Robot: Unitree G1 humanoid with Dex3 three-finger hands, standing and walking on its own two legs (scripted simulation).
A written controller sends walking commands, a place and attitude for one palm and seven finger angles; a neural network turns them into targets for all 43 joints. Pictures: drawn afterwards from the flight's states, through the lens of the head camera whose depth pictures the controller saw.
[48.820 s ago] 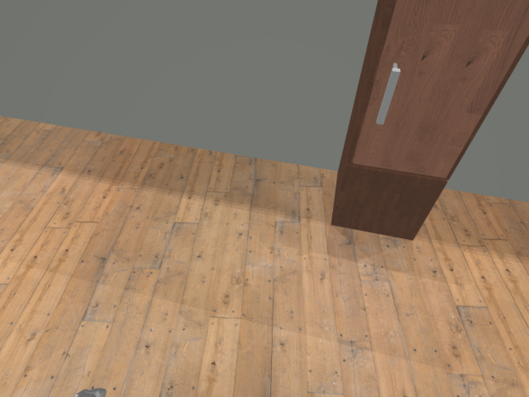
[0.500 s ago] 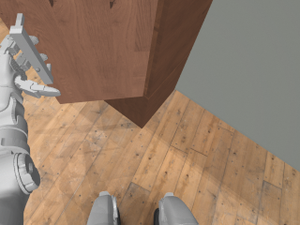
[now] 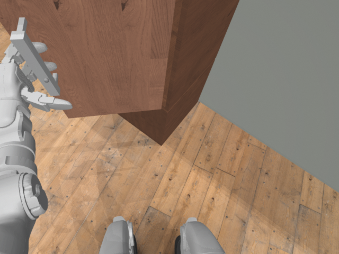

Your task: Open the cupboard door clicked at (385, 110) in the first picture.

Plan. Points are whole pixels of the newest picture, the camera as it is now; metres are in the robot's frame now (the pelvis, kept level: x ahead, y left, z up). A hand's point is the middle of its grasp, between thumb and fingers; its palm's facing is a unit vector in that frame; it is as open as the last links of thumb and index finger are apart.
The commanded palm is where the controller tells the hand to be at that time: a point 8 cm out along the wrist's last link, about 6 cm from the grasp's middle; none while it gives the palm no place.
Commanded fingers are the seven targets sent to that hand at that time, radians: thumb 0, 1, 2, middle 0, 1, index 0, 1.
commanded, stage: slide the fingers in behind the handle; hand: left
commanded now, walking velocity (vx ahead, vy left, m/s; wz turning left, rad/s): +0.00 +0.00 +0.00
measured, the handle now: (40, 61) +0.54 +0.27 +0.06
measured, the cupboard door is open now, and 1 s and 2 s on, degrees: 46 46 95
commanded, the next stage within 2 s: close the thumb around the handle in 0.02 s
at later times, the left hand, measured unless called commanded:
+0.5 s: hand (48, 79) +0.49 +0.24 +0.06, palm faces +0.11 -0.99 -0.01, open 9.9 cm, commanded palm +0.47 +0.28 +0.06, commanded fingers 0.00 0.62 0.78 -0.38 -1.32 -0.38 -1.32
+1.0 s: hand (51, 78) +0.50 +0.24 +0.06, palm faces +0.12 -0.99 -0.01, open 5.6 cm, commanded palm +0.46 +0.28 +0.06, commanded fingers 0.00 0.90 0.90 -0.40 -1.35 -0.40 -1.35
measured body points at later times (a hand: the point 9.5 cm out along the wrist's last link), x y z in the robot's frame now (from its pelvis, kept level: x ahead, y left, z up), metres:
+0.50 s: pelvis +0.00 +0.00 +0.00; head +0.14 +0.03 +0.43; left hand +0.48 +0.30 +0.06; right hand +0.02 -0.27 -0.11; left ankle +0.04 +0.11 -0.65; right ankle +0.00 -0.13 -0.65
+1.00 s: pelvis +0.00 +0.00 +0.00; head +0.14 +0.03 +0.43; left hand +0.49 +0.29 +0.06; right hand +0.02 -0.27 -0.11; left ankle +0.04 +0.11 -0.65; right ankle +0.00 -0.13 -0.65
